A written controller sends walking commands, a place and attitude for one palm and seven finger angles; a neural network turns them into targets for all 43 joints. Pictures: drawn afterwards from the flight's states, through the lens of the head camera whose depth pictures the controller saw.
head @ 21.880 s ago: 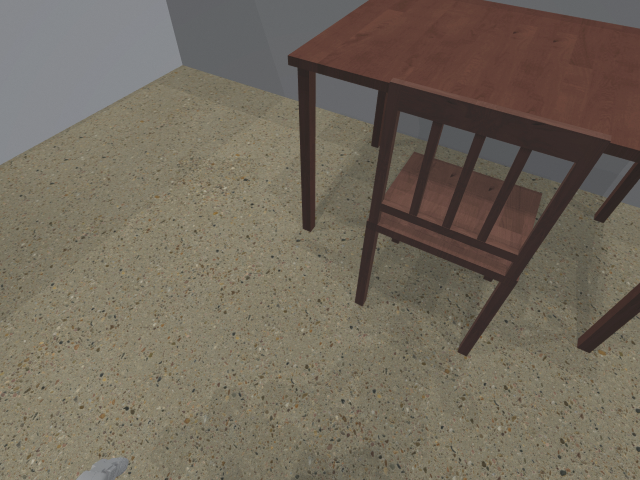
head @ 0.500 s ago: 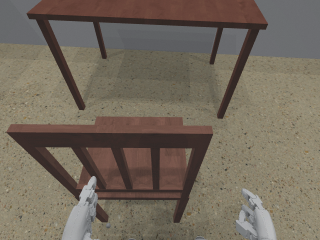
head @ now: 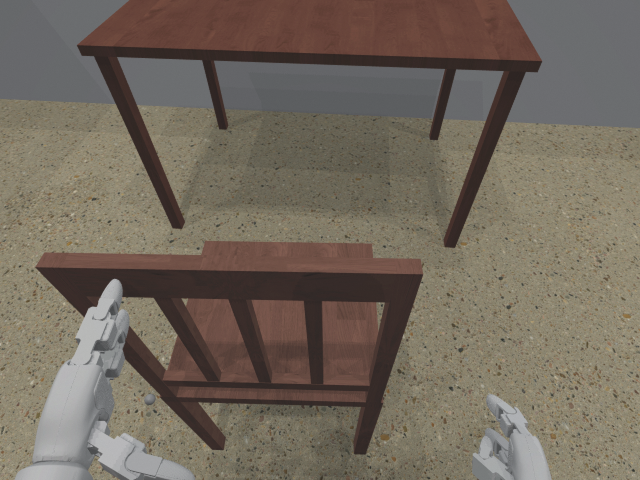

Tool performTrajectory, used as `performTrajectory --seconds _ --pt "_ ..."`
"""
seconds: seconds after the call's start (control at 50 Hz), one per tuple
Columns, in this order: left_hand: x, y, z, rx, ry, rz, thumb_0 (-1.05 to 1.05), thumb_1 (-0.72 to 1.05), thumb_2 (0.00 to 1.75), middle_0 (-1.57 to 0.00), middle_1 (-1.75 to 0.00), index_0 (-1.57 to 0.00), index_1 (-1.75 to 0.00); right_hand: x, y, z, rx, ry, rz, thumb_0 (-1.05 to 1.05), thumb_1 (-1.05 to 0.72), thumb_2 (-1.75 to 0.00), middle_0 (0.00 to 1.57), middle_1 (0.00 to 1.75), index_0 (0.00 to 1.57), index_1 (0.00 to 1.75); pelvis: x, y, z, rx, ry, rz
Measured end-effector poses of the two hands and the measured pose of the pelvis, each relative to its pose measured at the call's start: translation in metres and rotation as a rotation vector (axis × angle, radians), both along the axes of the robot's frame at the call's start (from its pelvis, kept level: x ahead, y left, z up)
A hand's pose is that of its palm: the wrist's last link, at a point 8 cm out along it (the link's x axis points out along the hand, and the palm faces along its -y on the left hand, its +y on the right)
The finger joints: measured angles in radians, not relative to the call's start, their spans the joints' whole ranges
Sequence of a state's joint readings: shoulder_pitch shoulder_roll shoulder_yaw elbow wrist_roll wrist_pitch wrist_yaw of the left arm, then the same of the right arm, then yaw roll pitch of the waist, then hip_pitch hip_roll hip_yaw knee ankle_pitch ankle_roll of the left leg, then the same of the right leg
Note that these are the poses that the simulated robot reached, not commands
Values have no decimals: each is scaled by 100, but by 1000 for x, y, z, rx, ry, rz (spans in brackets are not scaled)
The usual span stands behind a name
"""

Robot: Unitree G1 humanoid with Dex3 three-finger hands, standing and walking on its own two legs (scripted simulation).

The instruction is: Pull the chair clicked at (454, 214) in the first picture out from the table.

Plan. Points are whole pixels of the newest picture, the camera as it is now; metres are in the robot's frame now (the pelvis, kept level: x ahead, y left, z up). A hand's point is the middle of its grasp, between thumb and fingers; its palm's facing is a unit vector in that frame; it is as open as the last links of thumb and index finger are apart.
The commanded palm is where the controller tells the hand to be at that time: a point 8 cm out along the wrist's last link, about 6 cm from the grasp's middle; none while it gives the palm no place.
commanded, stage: draw the hand back to the body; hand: left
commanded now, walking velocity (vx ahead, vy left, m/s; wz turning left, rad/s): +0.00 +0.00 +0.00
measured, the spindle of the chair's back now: (254, 342) +0.32 +0.12 -0.06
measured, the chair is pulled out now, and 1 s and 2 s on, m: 0.56 0.56 0.56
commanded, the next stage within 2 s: step back with the hand held close in 1.00 s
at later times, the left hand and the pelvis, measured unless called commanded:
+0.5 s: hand (53, 326) +0.22 +0.25 +0.18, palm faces +0.42 -0.80 -0.43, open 11.2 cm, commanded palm +0.17 +0.29 +0.21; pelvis +0.03 +0.00 +0.05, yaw -1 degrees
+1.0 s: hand (24, 306) +0.22 +0.25 +0.21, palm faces +0.45 -0.78 -0.43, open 7.5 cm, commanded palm +0.17 +0.29 +0.23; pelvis +0.02 -0.01 +0.05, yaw -2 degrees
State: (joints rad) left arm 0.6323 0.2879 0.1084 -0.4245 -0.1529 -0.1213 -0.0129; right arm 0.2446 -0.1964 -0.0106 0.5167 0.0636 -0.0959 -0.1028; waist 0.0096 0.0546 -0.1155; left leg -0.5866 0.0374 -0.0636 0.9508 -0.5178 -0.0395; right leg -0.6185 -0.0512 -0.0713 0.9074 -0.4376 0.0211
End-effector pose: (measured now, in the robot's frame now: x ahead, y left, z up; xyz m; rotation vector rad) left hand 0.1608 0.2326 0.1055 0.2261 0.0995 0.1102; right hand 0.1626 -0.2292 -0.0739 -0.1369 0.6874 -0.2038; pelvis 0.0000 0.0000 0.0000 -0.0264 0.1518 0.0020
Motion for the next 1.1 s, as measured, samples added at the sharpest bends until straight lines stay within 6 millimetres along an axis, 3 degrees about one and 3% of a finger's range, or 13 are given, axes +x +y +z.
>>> performTrajectory --seconds 0.14,0.42,0.68,0.86,1.1 --pt "-6 16 21 133 86 168 -1 -26 34 -4 -6 -4 -6 15 -2 23 -19 -23 10 1 -90 -90 20 30 20 30 12 0 21 6 -80 1" --pt "9 43 78 228 -78 298 0 23 58 -11 -16 -11 -16 51 9 45 2 -67 92 1 -90 -90 20 30 21 30 28 -4 43 14 -169 -6" --pt "20 60 130 324 -244 341 1 69 80 -18 -26 -18 -25 47 2 41 14 -25 87 1 -90 -90 20 30 21 30 31 -5 49 15 -195 -17" --pt "20 55 115 281 -188 319 1 85 88 -20 -29 -20 -29 31 -8 39 3 8 54 1 -90 -90 20 30 21 30 27 -5 51 15 -198 -27" --pt "9 57 123 291 -230 328 2 88 90 -21 -30 -21 -30 24 -7 43 7 -21 53 1 -90 -90 20 30 20 30 17 -6 51 15 -215 -29"
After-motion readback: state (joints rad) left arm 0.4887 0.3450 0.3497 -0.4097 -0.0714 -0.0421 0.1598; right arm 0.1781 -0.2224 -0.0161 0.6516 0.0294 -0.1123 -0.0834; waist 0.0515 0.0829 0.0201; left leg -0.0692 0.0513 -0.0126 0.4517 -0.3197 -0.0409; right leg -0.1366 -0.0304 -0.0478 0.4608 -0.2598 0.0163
